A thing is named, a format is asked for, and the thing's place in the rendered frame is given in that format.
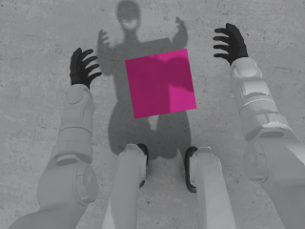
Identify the left robot hand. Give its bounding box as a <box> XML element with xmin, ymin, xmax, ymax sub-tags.
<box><xmin>70</xmin><ymin>48</ymin><xmax>102</xmax><ymax>89</ymax></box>

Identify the right robot hand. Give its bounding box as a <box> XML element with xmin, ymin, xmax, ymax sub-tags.
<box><xmin>213</xmin><ymin>23</ymin><xmax>249</xmax><ymax>66</ymax></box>

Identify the left robot thigh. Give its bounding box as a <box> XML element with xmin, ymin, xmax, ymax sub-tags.
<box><xmin>99</xmin><ymin>149</ymin><xmax>147</xmax><ymax>229</ymax></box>

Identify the robot left forearm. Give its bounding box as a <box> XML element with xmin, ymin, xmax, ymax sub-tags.
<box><xmin>36</xmin><ymin>84</ymin><xmax>96</xmax><ymax>204</ymax></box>

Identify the robot left shin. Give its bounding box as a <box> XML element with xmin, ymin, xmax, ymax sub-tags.
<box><xmin>116</xmin><ymin>144</ymin><xmax>143</xmax><ymax>164</ymax></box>

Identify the carton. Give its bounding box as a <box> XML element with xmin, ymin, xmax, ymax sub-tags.
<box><xmin>125</xmin><ymin>49</ymin><xmax>197</xmax><ymax>118</ymax></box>

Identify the left robot upper arm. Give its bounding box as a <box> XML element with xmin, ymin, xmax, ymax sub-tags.
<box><xmin>8</xmin><ymin>161</ymin><xmax>99</xmax><ymax>229</ymax></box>

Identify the right robot upper arm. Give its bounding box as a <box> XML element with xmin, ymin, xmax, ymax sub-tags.
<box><xmin>242</xmin><ymin>137</ymin><xmax>305</xmax><ymax>229</ymax></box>

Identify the robot right forearm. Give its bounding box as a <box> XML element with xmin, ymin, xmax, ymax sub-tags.
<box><xmin>229</xmin><ymin>57</ymin><xmax>305</xmax><ymax>146</ymax></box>

